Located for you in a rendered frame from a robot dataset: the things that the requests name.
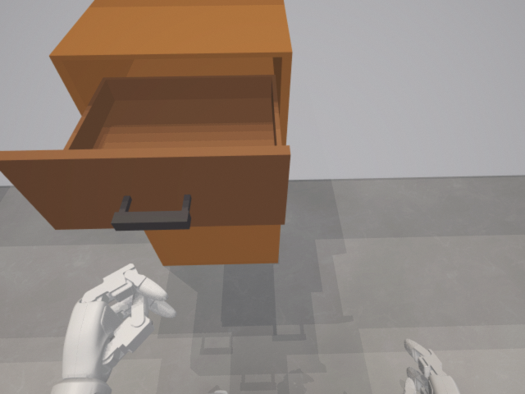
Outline drawer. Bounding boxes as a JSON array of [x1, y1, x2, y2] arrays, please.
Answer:
[[0, 75, 290, 230]]

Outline left robot forearm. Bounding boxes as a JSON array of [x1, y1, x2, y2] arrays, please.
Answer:
[[50, 378, 112, 394]]

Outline robot right hand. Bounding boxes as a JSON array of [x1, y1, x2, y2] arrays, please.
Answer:
[[404, 339, 460, 394]]

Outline handle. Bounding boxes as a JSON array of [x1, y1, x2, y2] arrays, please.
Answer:
[[111, 195, 191, 231]]

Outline robot left hand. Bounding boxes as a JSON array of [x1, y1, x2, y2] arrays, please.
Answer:
[[62, 263, 177, 383]]

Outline cabinet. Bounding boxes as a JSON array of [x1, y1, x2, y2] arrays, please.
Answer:
[[49, 0, 292, 266]]

